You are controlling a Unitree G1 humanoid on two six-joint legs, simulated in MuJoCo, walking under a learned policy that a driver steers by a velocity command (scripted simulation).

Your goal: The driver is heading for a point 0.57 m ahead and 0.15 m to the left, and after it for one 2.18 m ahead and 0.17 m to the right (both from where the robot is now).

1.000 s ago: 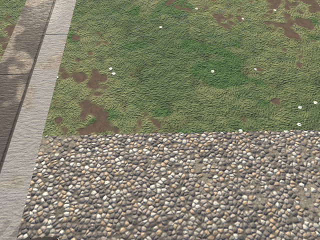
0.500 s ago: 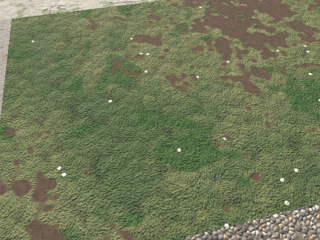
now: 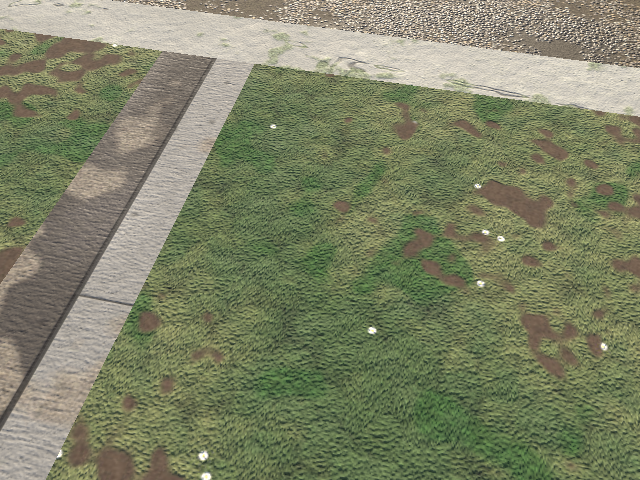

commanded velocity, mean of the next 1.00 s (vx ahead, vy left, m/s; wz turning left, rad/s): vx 1.00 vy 0.00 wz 0.22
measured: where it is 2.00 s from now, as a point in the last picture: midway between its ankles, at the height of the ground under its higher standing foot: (311, 90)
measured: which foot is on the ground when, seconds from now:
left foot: up 0.00-0.26, down 0.28-0.78, up 0.80-1.00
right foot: down 0.00-0.28, up 0.30-0.74, down 0.76-1.00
